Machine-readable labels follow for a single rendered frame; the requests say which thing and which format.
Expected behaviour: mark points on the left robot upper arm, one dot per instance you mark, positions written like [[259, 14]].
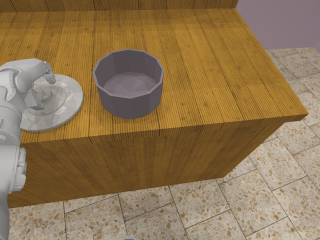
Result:
[[12, 178]]

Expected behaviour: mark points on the table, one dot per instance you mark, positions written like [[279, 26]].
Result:
[[222, 95]]

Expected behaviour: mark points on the lid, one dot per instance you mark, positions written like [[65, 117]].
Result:
[[65, 103]]

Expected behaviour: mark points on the robot left forearm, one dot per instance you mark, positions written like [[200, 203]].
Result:
[[14, 85]]

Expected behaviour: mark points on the robot left hand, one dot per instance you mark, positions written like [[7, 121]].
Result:
[[35, 68]]

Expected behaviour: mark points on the knob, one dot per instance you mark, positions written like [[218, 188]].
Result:
[[44, 94]]

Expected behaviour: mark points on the pot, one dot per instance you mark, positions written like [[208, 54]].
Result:
[[129, 82]]

